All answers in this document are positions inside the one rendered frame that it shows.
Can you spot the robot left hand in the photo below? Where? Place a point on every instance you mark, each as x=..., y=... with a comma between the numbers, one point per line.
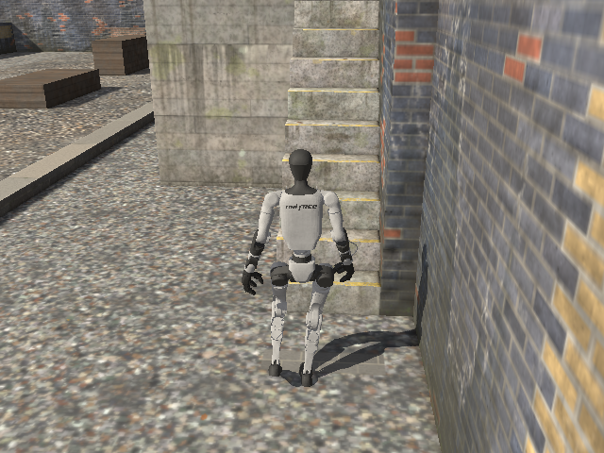
x=246, y=281

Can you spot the robot right forearm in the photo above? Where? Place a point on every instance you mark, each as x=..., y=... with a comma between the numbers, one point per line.
x=344, y=250

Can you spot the robot right upper arm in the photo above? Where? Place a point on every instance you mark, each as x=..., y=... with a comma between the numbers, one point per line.
x=331, y=200

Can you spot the robot left forearm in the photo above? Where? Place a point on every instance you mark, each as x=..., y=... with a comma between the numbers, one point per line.
x=254, y=255

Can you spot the robot torso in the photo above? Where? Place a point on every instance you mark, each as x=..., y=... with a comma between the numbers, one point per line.
x=301, y=225

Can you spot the robot right hand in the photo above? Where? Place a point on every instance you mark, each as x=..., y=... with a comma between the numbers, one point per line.
x=340, y=267

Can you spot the robot left upper arm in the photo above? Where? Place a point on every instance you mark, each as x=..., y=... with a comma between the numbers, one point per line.
x=266, y=216

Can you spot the robot left thigh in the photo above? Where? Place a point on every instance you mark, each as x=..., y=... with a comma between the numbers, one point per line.
x=280, y=275

